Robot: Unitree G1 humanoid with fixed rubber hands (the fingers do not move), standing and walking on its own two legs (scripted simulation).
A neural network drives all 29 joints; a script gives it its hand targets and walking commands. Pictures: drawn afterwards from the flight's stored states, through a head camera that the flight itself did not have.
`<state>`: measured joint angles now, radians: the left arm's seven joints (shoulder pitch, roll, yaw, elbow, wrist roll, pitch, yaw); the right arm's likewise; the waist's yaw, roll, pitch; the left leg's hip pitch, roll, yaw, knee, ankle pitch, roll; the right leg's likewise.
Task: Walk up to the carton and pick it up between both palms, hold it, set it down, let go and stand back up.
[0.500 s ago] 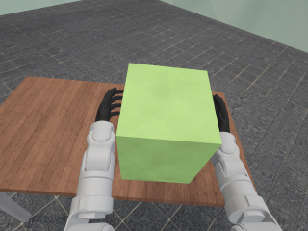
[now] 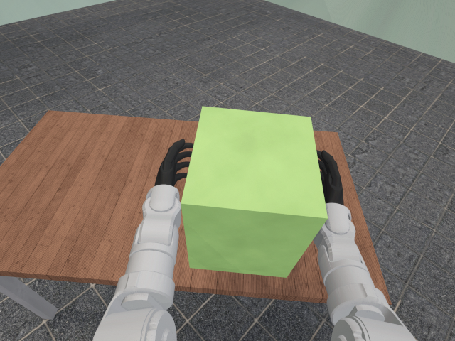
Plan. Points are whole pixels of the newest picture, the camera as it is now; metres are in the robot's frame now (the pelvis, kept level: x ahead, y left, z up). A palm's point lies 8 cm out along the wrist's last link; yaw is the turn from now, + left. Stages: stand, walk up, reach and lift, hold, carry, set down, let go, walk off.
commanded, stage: set down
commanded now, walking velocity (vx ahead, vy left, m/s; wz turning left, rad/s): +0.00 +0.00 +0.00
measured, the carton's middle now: (246, 196) +0.39 -0.02 +0.04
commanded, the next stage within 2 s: none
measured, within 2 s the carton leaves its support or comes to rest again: neither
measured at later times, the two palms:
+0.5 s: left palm (167, 196) +0.38 +0.13 +0.04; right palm (317, 202) +0.38 -0.16 +0.04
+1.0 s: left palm (172, 207) +0.39 +0.13 -0.01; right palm (313, 206) +0.39 -0.16 +0.01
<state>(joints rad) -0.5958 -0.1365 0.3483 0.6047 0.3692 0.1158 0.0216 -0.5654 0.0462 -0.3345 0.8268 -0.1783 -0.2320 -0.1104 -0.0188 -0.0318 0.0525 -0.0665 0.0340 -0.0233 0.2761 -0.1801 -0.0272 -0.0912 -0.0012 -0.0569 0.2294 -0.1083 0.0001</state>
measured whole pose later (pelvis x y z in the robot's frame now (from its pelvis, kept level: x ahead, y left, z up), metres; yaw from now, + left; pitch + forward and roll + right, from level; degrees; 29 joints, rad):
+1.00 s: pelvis +0.01 -0.01 +0.00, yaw -1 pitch +14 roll -1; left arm -0.60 -0.08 0.41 0.97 0.32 -0.28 0.10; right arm -0.65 0.07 -0.51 1.04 -0.40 -0.44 -0.08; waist 0.00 0.01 -0.07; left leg -0.37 0.05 -0.01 0.30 -0.17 -0.04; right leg -0.40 0.01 -0.05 0.25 -0.10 -0.01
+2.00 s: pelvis +0.00 -0.01 -0.01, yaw -1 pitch +18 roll -1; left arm -0.62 -0.08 0.50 1.07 0.39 -0.45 0.11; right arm -0.67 0.07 -0.61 1.12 -0.50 -0.57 -0.08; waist -0.01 0.01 -0.08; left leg -0.49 0.04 -0.01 0.36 -0.18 -0.03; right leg -0.52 0.01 -0.05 0.31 -0.10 -0.01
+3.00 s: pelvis +0.00 +0.00 -0.01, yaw -2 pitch +18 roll -1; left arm -0.64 -0.10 0.53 1.06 0.46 -0.45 0.13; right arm -0.68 0.05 -0.63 1.17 -0.47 -0.57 -0.06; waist -0.01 -0.01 -0.08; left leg -0.53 0.06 0.01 0.43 -0.22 -0.03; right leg -0.56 0.02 -0.03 0.36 -0.12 -0.01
